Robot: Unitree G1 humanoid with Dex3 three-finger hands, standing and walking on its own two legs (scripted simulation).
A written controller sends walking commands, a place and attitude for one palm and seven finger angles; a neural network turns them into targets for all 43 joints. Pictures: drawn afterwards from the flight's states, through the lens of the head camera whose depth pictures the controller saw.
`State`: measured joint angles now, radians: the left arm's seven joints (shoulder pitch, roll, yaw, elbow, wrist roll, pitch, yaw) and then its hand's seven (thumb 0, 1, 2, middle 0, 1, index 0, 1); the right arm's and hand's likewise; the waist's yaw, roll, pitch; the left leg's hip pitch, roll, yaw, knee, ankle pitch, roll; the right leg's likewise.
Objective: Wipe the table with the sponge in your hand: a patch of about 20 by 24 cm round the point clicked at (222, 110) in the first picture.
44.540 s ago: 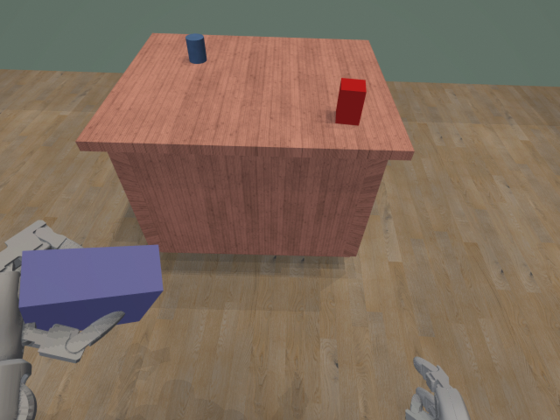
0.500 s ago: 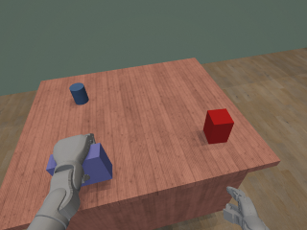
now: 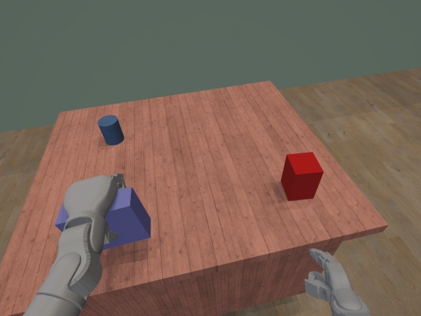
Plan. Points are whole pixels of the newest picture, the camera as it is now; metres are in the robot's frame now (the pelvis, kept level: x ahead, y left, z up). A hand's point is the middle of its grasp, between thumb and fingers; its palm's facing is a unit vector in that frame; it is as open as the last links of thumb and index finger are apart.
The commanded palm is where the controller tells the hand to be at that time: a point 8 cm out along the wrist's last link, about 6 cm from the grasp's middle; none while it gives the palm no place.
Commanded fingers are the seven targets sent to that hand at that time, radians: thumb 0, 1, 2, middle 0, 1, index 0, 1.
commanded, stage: lift the sponge slowly off the table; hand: left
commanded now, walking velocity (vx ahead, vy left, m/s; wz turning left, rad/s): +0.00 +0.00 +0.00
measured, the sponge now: (111, 226) +0.26 +0.26 +0.02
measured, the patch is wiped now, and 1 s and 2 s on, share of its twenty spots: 1.00 1.00 1.00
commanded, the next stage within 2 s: bring the sponge back beside the body in 0.22 s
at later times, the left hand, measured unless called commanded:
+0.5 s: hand (104, 209) +0.27 +0.26 +0.08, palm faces +0.02 -0.14 -0.99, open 9.3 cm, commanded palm +0.23 +0.26 +0.15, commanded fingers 0.00 0.10 1.30 -1.20 -1.60 -1.20 -1.60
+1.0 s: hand (78, 225) +0.22 +0.28 +0.09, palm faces +0.05 -0.13 -0.99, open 9.3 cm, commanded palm +0.19 +0.27 +0.16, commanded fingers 0.00 0.10 1.30 -1.20 -1.60 -1.20 -1.60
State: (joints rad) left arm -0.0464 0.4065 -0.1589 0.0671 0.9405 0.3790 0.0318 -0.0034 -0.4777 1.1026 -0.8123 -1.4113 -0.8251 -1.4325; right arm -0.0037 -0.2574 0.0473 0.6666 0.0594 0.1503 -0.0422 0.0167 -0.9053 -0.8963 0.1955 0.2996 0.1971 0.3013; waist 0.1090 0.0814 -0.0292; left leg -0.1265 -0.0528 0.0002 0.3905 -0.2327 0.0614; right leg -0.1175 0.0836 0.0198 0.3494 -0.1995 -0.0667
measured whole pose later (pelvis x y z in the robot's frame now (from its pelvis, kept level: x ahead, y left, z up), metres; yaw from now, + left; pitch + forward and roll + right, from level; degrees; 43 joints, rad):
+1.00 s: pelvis -0.01 +0.00 +0.00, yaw +0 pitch -4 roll -1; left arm 0.13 0.48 -0.08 -0.18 0.90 0.38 -0.02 0.00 -0.48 1.10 -0.81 -1.41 -0.82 -1.43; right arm -0.01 -0.26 0.06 0.67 0.05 0.15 -0.04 0.02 -0.90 -0.90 0.20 0.30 0.17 0.29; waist 0.13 0.10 0.00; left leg -0.09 -0.06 0.00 0.38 -0.22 0.07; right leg -0.08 0.08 0.02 0.34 -0.19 -0.06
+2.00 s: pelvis -0.02 +0.01 +0.00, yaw +0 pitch -6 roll -1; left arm 0.31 0.54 0.02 -0.37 0.85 0.33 -0.05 0.00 -0.47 1.10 -0.81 -1.41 -0.82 -1.43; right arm 0.01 -0.26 0.07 0.65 0.04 0.12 -0.03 0.02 -0.90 -0.90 0.20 0.30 0.17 0.29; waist 0.14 0.10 0.01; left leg -0.09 -0.06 0.00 0.42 -0.22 0.07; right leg -0.07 0.08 0.02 0.36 -0.19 -0.05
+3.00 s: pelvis -0.09 +0.03 -0.03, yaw +2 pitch +1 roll -3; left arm 0.49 0.42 0.36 -0.62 -0.01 -0.14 0.12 -0.01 -0.48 1.10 -0.81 -1.41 -0.83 -1.43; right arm 0.20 -0.22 0.02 0.56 -0.01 -0.02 -0.07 0.02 -0.90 -0.90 0.20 0.30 0.20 0.30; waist 0.00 -0.03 -0.02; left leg -0.48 -0.06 0.01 0.70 -0.24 0.11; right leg -0.46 0.07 0.01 0.73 -0.29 -0.01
